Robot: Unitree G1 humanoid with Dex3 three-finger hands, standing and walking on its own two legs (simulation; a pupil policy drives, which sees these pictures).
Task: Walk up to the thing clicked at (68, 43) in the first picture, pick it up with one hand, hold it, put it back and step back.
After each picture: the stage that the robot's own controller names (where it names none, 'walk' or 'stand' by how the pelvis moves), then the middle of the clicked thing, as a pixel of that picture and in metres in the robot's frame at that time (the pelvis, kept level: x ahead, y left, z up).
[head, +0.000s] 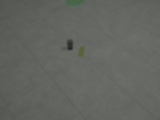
stand; (70, 44) +1.35 +0.14 -0.72
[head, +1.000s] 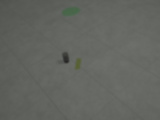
walk; (65, 57) +1.22 +0.29 -0.71
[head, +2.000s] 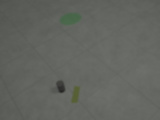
walk; (60, 86) +0.76 +0.29 -0.71
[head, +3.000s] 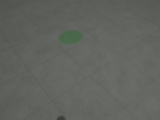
walk; out of the picture +0.48 +0.18 -0.70
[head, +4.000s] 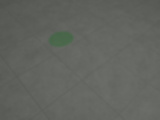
stand; out of the picture +0.37 +0.22 -0.72
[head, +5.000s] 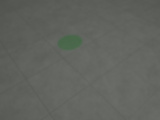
stand; out of the picture +0.36 +0.19 -0.72
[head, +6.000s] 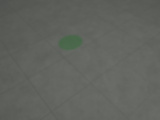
stand; out of the picture +0.39 +0.19 -0.73
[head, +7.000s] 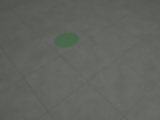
stand; out of the picture +0.37 +0.22 -0.73
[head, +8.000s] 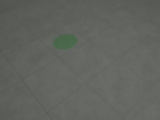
stand; out of the picture +0.37 +0.22 -0.73
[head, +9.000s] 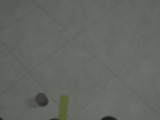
go down; (42, 100) +0.39 +0.22 -0.57
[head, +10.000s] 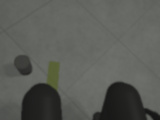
go down; (24, 65) +0.44 +0.25 -0.31
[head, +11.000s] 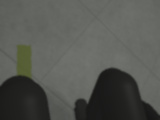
close in; out of the picture +0.43 +0.28 -0.25
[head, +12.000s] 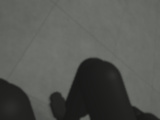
close; out of the picture +0.42 +0.31 -0.22
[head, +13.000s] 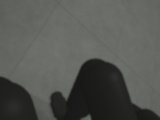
lift; out of the picture +0.41 +0.31 -0.23
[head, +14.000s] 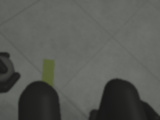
lift; (2, 72) +0.34 +0.27 -0.09
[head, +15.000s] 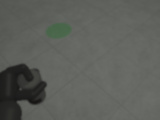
hold; (33, 87) +0.33 +0.17 +0.04
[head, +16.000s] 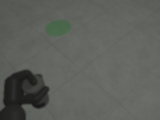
hold; (36, 92) +0.33 +0.17 -0.01
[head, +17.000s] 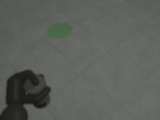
hold; (38, 92) +0.33 +0.17 -0.01
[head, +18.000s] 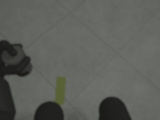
crouch; (18, 62) +0.42 +0.21 -0.09
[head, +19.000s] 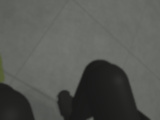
lower; out of the picture +0.42 +0.29 -0.23
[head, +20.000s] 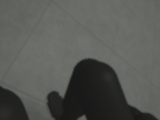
lower; out of the picture +0.42 +0.31 -0.23
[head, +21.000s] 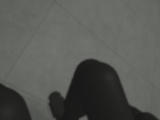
lower; out of the picture +0.41 +0.31 -0.23
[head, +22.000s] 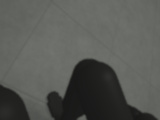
lower; out of the picture +0.42 +0.31 -0.23
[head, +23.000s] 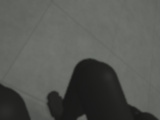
lower; out of the picture +0.42 +0.31 -0.23
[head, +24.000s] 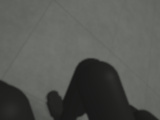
withdraw; out of the picture +0.40 +0.29 -0.23
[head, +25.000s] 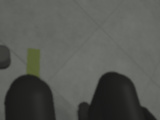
stand; (1, 58) +0.42 +0.27 -0.27
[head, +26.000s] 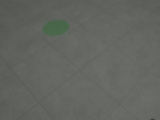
stand; out of the picture +0.36 +0.19 -0.64
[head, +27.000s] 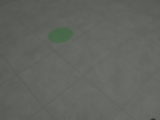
stand; out of the picture +0.37 +0.21 -0.67
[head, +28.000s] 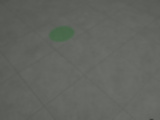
stand; out of the picture +0.37 +0.20 -0.67
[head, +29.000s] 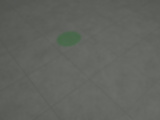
walk; out of the picture +0.39 +0.20 -0.72
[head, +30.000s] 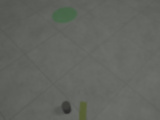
walk; (66, 107) +0.46 +0.15 -0.71
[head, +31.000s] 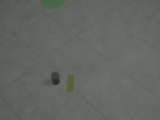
walk; (55, 78) +0.71 +0.17 -0.69
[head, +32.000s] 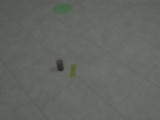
stand; (60, 65) +1.00 +0.25 -0.70
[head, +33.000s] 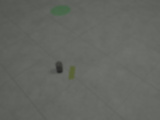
stand; (59, 67) +1.00 +0.23 -0.72
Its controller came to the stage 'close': yes
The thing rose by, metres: 0.70
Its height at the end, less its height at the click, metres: +0.00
